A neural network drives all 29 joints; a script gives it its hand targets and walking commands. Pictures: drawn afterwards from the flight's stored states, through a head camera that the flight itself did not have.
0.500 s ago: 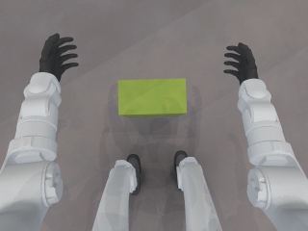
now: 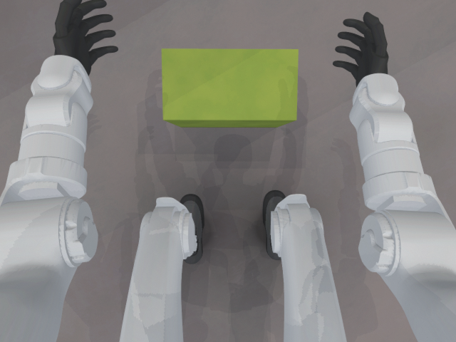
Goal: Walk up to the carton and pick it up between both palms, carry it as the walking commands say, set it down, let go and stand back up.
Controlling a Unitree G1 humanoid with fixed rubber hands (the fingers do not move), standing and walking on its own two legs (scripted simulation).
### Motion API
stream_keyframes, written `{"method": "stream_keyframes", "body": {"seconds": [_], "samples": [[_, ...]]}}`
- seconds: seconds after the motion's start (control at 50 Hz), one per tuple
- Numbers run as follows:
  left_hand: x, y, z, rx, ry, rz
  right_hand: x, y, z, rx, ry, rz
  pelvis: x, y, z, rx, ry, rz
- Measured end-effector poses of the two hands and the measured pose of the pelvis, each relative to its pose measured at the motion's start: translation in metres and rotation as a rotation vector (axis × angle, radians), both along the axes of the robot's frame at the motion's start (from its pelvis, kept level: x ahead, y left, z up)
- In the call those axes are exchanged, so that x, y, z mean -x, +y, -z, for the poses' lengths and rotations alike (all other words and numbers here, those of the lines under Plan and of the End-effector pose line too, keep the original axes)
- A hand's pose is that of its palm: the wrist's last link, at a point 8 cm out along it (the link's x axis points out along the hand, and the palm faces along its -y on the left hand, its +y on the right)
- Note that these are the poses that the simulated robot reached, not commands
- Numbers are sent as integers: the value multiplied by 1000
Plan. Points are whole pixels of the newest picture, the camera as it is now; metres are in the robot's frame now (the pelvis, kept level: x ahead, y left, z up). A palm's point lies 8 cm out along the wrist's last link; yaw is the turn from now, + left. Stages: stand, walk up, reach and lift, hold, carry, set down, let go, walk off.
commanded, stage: reach and lift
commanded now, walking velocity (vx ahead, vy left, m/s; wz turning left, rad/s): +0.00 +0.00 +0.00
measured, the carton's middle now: (229, 95) +0.51 -0.01 -0.42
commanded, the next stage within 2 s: none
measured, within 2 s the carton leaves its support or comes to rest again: neither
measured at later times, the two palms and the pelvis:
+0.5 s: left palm (118, 86) +0.51 +0.20 -0.28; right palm (324, 101) +0.47 -0.21 -0.30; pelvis -0.01 +0.00 -0.11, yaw +1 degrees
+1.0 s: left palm (137, 89) +0.52 +0.19 -0.34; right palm (326, 97) +0.49 -0.23 -0.35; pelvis -0.01 +0.00 -0.15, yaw +2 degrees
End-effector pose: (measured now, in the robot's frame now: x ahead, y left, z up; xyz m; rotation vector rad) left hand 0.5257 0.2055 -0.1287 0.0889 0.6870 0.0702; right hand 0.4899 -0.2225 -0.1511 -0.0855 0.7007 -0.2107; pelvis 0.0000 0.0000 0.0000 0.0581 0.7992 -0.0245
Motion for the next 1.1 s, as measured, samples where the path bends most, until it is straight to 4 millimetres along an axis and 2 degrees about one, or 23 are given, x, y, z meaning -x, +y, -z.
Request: {"method": "stream_keyframes", "body": {"seconds": [0.24,0.42,0.56,0.72,0.78,0.86,1.1], "samples": [[-3,-2,68,19,-1,-27,0,7,72,-19,17,-4,-1,-3,54,-4,-7,-14],[7,-1,128,26,24,-64,14,10,130,-32,53,6,3,-3,94,-1,-53,-23],[13,-5,165,34,47,-78,17,15,163,-31,81,-7,9,-1,118,8,-99,-28],[9,-21,208,48,85,-56,3,-4,184,5,75,19,10,1,136,15,-116,-33],[8,-23,217,36,88,-50,4,-8,194,14,90,12,9,0,143,14,-121,-35],[3,-18,218,16,59,-63,5,-12,202,10,93,7,9,-2,150,10,-138,-36],[7,-14,215,27,55,-81,1,-5,199,-6,75,-11,11,-3,153,9,-153,-36]]}}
